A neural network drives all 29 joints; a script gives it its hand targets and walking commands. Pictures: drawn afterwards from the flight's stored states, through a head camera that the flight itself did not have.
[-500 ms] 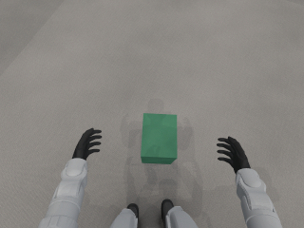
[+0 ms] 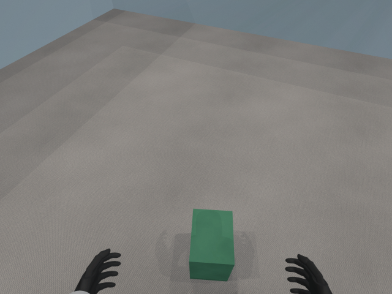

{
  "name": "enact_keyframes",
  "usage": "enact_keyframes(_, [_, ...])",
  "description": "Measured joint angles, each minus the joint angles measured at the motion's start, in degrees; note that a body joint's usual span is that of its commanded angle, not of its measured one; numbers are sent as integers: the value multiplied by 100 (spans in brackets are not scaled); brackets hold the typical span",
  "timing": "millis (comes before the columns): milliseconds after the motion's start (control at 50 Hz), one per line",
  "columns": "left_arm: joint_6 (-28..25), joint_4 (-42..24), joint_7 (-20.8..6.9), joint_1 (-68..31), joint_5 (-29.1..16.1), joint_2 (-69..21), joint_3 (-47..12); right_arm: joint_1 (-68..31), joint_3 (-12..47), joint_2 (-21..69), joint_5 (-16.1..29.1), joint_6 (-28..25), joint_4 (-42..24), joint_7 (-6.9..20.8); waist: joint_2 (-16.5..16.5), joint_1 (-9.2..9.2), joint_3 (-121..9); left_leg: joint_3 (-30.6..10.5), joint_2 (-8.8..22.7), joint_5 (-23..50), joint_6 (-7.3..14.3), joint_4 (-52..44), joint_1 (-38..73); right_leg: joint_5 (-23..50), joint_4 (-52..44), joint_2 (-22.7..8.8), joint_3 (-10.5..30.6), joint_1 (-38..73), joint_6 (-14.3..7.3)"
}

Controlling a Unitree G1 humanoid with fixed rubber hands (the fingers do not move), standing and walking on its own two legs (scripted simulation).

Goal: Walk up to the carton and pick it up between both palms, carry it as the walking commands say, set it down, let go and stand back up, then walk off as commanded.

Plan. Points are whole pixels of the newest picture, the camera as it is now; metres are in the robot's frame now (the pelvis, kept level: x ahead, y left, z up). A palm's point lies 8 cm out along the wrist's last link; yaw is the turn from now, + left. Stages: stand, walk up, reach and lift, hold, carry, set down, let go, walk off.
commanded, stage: let go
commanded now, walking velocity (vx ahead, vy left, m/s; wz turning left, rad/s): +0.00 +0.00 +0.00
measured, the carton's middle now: (210, 245) +0.45 -0.05 -0.64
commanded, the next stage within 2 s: stand in 0.30 s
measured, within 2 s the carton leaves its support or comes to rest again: neither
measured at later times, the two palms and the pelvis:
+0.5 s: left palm out of the picture +0.14 +0.27 -0.08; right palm out of the picture +0.16 -0.28 -0.08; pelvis +0.01 -0.01 +0.00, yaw +0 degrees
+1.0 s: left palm out of the picture +0.13 +0.28 -0.09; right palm out of the picture +0.14 -0.31 -0.09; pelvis +0.01 -0.02 +0.00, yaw +1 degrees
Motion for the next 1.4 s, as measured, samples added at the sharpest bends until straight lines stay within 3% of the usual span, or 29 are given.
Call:
enact_keyframes(300, [78, 62, 170, -52, -12, -11, -82, -47, 82, 34, -97, 543, -5, -255, -114, 87, 63, 49, 42, -156, -47, 88, 314, -209, 245, 56, 40, 222, -65])
enact_keyframes(420, [-232, 977, 496, -108, 220, 333, -12, -221, 24, -272, -229, -113, 830, -530, -47, -20, -359, -3, 44, -245, -70, 337, -201, -276, 422, 69, -26, -246, -73])
enact_keyframes(580, [-442, 1590, 564, -149, 238, 685, 120, -238, -39, -623, -266, -468, 1464, -579, 21, -23, -460, -40, 41, -219, -79, 279, -313, -270, 380, 61, -60, -355, -92])
enact_keyframes(1400, [-590, 2994, 532, -509, 147, 853, -71, -396, 186, -875, -157, -687, 2881, -589, 4, -7, -383, -102, 97, 215, -132, -405, 136, 145, -283, 65, -97, 98, -148])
